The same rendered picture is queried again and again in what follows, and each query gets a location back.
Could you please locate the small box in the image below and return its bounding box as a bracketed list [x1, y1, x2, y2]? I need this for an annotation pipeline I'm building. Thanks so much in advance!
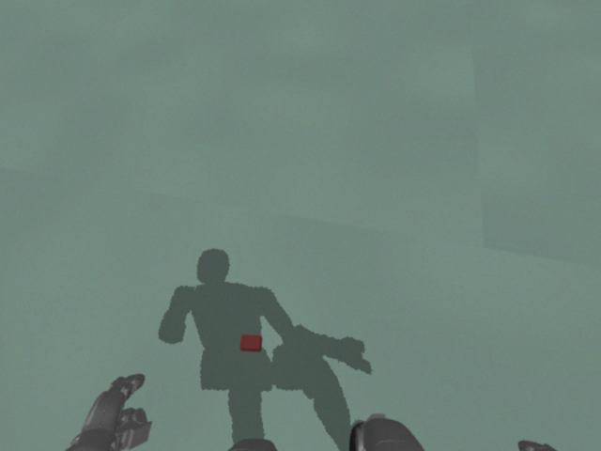
[239, 334, 262, 352]

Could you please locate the left robot hand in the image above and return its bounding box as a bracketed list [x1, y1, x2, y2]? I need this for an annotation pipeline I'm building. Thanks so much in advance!
[81, 374, 152, 451]

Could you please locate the left robot arm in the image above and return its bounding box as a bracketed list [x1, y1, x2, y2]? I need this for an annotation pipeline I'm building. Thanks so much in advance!
[65, 428, 116, 451]

